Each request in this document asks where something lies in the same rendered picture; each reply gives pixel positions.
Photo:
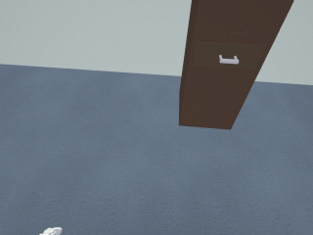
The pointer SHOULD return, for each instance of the drawer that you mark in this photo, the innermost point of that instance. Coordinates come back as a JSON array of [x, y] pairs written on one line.
[[207, 54]]

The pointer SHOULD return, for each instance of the handle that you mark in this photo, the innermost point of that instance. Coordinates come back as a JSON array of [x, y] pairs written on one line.
[[228, 61], [238, 34]]

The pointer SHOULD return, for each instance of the cabinet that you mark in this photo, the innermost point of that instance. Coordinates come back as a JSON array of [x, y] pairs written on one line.
[[212, 96]]

